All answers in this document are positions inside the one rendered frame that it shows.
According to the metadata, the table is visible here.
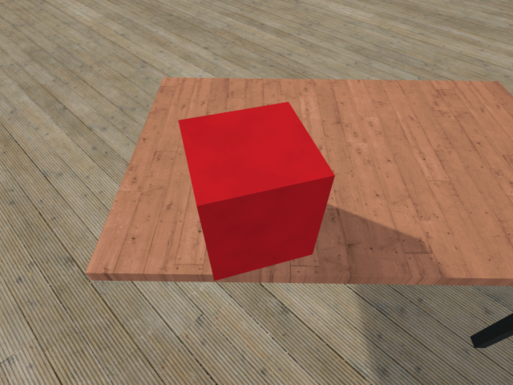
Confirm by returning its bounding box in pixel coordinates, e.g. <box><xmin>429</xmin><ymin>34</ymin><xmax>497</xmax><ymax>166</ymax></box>
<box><xmin>85</xmin><ymin>77</ymin><xmax>513</xmax><ymax>348</ymax></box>

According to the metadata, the carton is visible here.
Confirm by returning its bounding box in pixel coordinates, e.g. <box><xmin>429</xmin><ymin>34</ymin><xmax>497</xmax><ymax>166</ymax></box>
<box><xmin>178</xmin><ymin>102</ymin><xmax>335</xmax><ymax>281</ymax></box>

